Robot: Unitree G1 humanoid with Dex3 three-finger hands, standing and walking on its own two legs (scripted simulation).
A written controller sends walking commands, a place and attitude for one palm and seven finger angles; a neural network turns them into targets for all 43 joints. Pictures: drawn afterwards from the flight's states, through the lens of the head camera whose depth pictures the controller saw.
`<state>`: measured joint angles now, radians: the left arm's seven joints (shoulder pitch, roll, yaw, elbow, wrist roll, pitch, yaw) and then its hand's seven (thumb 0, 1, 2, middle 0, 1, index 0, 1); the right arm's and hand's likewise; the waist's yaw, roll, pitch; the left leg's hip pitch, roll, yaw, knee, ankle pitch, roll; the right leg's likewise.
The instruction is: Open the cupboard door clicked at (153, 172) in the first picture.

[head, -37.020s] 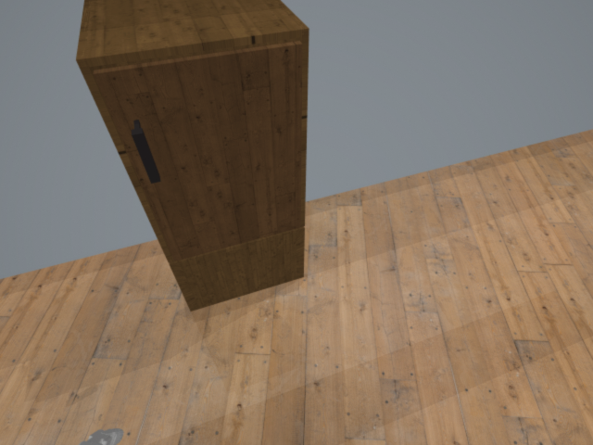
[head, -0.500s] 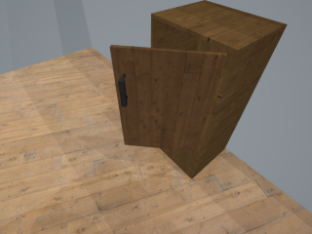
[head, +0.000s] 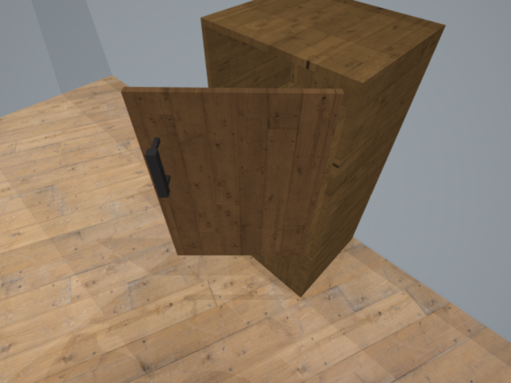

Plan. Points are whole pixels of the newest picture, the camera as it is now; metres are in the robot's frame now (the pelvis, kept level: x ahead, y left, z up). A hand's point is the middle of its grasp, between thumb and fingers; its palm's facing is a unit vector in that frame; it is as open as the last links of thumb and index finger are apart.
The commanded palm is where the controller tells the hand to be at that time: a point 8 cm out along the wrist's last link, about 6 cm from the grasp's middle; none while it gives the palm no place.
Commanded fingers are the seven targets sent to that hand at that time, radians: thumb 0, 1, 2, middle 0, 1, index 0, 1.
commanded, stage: come to a stop and stand still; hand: left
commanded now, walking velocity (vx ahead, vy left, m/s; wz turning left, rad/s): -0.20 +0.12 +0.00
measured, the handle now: (160, 168) +0.54 +0.22 +0.00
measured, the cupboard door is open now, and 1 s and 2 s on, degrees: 44 44 44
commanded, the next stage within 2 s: look again from close up in 1.14 s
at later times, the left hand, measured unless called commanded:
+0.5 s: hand out of the picture +0.00 +0.21 -0.17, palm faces +0.07 -0.98 -0.17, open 7.3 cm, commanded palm none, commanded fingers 0.00 0.90 0.90 -0.20 -0.30 -0.20 -0.30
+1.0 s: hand out of the picture -0.06 +0.15 -0.17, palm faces +0.07 -0.98 -0.18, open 7.3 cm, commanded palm none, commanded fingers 0.00 0.90 0.90 -0.20 -0.30 -0.20 -0.30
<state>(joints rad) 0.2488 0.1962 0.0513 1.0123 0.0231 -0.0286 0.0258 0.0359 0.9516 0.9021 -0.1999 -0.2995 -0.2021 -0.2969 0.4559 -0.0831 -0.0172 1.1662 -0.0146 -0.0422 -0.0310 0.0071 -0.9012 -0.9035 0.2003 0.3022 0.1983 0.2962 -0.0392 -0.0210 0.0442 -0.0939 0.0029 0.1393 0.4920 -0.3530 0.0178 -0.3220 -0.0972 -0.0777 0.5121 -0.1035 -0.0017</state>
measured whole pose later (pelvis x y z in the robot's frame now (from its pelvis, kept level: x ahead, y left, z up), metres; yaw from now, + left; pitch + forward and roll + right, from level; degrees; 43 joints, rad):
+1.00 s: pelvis -0.06 -0.02 +0.00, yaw +4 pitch -3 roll +0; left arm 0.33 0.14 -0.01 1.06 0.02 -0.01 0.03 0.01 0.91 0.90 -0.20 -0.30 -0.20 -0.30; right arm 0.34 -0.14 0.00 1.08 -0.02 0.00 -0.01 0.01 -0.90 -0.90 0.20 0.30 0.20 0.30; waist -0.03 0.00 0.00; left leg -0.26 0.05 0.08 0.56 -0.25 0.00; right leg -0.20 -0.01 -0.11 0.55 -0.30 -0.04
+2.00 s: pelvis -0.04 +0.01 +0.01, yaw +4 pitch -2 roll +0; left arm 0.38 0.13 0.01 1.10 0.03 -0.01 0.03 0.00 0.91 0.90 -0.20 -0.30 -0.20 -0.30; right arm 0.34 -0.11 0.00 1.14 -0.02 0.00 -0.01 0.01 -0.91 -0.90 0.20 0.30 0.20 0.30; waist 0.01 -0.02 -0.01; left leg -0.22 0.01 0.09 0.51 -0.26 0.04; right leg -0.16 -0.04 -0.09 0.49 -0.31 -0.01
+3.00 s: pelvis +0.02 -0.01 +0.01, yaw +5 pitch -2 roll +0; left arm 0.23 0.17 0.01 1.05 0.01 -0.01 0.03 -0.01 0.95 0.90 -0.20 -0.30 -0.21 -0.30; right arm 0.27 -0.14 -0.01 1.12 -0.01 -0.01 -0.04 0.01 -0.92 -0.90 0.20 0.30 0.20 0.30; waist 0.01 -0.02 0.02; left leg -0.11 0.02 0.06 0.43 -0.28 0.00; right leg -0.21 0.00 -0.08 0.44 -0.20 -0.03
